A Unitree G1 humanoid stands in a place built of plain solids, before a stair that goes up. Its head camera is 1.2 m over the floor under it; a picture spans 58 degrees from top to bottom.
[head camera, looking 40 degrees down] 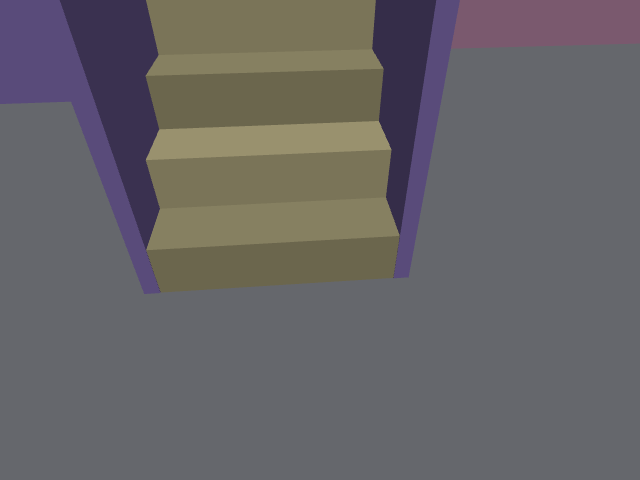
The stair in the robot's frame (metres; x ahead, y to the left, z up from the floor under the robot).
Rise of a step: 0.21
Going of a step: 0.25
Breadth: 0.89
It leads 5 degrees to the left of straight ahead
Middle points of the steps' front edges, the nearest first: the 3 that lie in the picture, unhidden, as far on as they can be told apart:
1.16 0.16 0.21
1.40 0.18 0.43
1.65 0.20 0.64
